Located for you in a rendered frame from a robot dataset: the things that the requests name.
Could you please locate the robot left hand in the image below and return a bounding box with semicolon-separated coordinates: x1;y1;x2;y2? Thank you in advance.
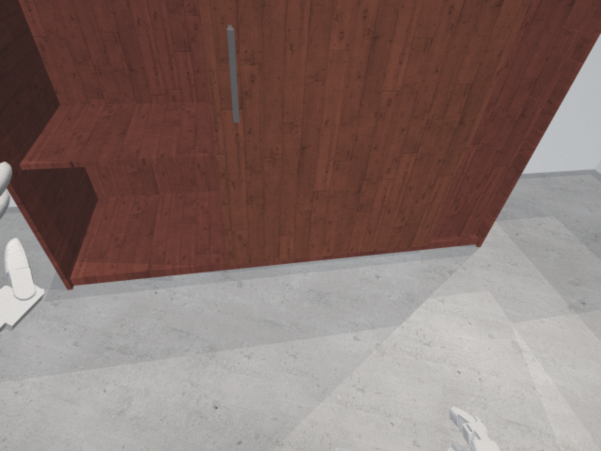
0;162;44;333

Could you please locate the handle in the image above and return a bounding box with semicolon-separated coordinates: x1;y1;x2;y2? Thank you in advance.
227;25;239;123
534;30;581;108

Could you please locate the robot right hand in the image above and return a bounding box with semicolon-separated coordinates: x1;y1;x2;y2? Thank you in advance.
447;407;501;451

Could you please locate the wardrobe door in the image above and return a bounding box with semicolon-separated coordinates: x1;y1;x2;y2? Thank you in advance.
431;0;600;239
199;0;531;266

